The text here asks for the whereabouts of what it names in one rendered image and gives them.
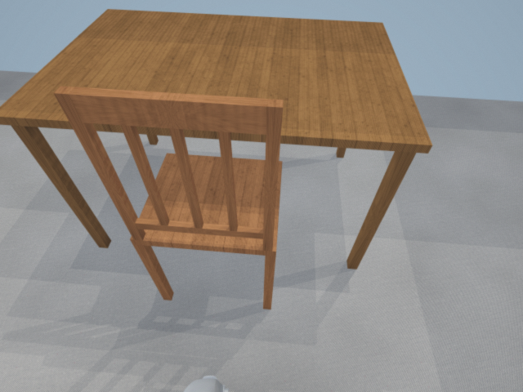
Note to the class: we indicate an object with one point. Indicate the table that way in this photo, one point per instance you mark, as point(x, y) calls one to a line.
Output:
point(340, 80)

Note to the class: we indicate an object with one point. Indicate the chair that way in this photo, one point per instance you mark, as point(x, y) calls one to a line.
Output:
point(219, 204)

